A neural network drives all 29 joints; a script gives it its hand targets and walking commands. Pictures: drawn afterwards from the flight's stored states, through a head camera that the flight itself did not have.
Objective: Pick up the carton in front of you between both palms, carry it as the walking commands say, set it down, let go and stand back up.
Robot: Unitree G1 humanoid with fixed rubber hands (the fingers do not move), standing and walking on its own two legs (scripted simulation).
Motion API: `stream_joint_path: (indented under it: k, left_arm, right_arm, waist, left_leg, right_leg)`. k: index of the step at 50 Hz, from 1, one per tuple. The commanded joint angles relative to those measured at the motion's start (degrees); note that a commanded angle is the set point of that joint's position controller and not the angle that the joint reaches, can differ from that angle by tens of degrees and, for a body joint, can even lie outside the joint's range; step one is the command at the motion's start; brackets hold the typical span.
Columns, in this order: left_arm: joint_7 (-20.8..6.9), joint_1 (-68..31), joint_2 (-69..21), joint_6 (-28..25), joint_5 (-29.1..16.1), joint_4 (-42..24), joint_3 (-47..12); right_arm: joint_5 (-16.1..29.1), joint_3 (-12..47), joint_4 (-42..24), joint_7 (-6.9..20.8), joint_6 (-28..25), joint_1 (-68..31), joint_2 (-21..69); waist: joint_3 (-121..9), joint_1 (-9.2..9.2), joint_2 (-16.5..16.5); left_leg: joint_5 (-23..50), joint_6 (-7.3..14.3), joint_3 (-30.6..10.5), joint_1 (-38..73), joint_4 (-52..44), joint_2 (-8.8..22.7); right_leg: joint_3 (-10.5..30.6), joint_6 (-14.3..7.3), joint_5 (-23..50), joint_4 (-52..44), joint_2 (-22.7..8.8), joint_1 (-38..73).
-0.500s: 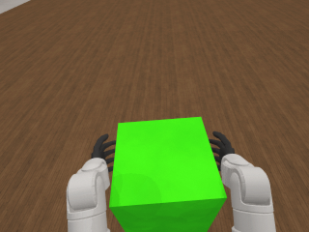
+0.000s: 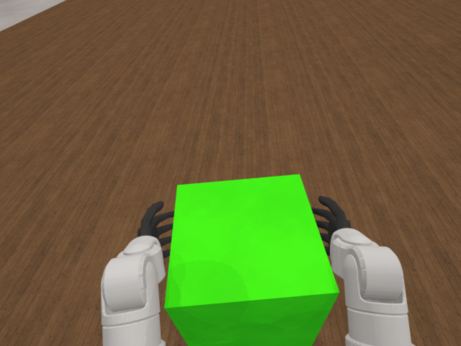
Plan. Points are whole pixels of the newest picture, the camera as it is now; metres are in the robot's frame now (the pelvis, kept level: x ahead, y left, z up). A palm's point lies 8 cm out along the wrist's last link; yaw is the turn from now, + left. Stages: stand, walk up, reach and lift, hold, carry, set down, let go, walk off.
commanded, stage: carry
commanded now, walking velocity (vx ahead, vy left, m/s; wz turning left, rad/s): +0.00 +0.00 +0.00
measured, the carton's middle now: (246, 269) +0.26 +0.00 +0.02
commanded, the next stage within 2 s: hold in 1.60 s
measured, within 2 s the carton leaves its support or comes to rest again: neither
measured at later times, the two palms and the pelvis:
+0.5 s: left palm (148, 282) +0.21 +0.15 +0.09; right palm (353, 277) +0.21 -0.15 +0.08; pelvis -0.05 +0.00 +0.00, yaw +0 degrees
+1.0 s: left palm (154, 302) +0.20 +0.15 +0.04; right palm (348, 297) +0.20 -0.15 +0.04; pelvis -0.08 +0.00 +0.00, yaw +0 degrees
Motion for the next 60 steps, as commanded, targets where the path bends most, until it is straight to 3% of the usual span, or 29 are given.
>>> stream_joint_path:
  k: [1, 7, 13, 19, 28, 40, 51, 56, 60]
  left_arm:
    - [-15.2, -25.0, -51.0, 1.2, -24.3, -2.5, -41.9]
    - [-15.2, -24.9, -50.8, 1.2, -24.0, -2.4, -41.7]
    - [-15.2, -26.5, -51.2, 1.2, -24.3, -3.5, -41.8]
    - [-15.3, -25.3, -50.6, 1.2, -23.3, -0.1, -41.8]
    - [-15.9, -26.7, -51.0, -4.6, -20.0, 5.7, -40.8]
    - [-15.3, -24.0, -47.4, -15.9, -13.0, 13.0, -34.5]
    - [-16.2, -29.3, -48.9, -30.0, -4.6, 28.0, -24.1]
    - [-16.8, -30.7, -51.6, -32.9, -4.1, 30.2, -24.1]
    - [-16.8, -28.8, -52.5, -31.5, -6.0, 27.4, -27.3]
  right_arm:
    - [22.3, 39.6, -3.0, 13.6, -0.7, -26.6, 51.8]
    - [22.6, 39.7, -2.7, 13.8, -0.8, -26.7, 51.8]
    - [23.4, 40.0, -3.9, 14.1, -0.6, -28.8, 51.9]
    - [22.2, 39.5, -0.7, 14.2, -0.6, -27.3, 51.2]
    - [19.3, 38.5, 4.8, 14.6, -6.3, -28.2, 51.5]
    - [13.0, 32.8, 11.2, 14.6, -17.3, -26.3, 47.3]
    - [5.1, 22.5, 25.9, 15.5, -31.6, -31.7, 48.9]
    - [4.6, 22.6, 28.0, 16.1, -34.7, -33.3, 51.7]
    - [6.6, 25.8, 24.9, 16.0, -33.3, -31.6, 52.8]
  waist:
    - [-13.5, -0.15, -1.0]
    - [-12.9, -0.16, -1.3]
    - [-10.3, -0.09, -0.1]
    - [-8.4, -0.19, 0.1]
    - [-6.3, -0.34, 0.2]
    - [-7.6, -0.37, 0.5]
    - [-8.8, -0.41, 0.7]
    - [-10.5, -0.44, 0.7]
    - [-11.6, -0.36, 0.7]
  left_leg:
    - [33.6, 0.6, -4.8, 10.4, 1.1, 5.1]
    - [27.3, 1.1, -5.4, 9.0, 2.0, 5.8]
    - [22.5, 1.0, -6.3, 8.6, -0.9, 6.3]
    - [17.3, 0.9, -6.8, 8.0, -3.3, 6.4]
    - [11.3, 0.7, -7.5, 7.2, -5.9, 6.4]
    - [9.9, 0.7, -7.8, 7.1, -6.6, 6.5]
    - [8.9, 0.8, -8.1, 7.1, -7.0, 6.6]
    - [10.8, 0.9, -8.0, 8.0, -6.4, 6.6]
    - [13.7, 1.0, -7.7, 8.5, -5.7, 6.6]
  right_leg:
    - [4.1, -0.1, 44.0, -0.7, -6.6, 2.9]
    - [4.4, -1.1, 40.0, -0.6, -7.3, 2.0]
    - [4.7, -1.8, 26.7, -2.4, -6.5, -1.3]
    - [5.4, -2.1, 19.3, -4.5, -6.3, -3.3]
    - [6.0, -2.6, 11.7, -6.9, -6.2, -6.0]
    - [6.1, -3.0, 8.6, -6.9, -6.1, -7.2]
    - [6.6, -3.5, 7.4, -6.7, -5.8, -7.6]
    - [6.4, -3.5, 9.1, -5.8, -5.7, -6.7]
    - [6.2, -3.2, 12.0, -4.9, -5.8, -5.7]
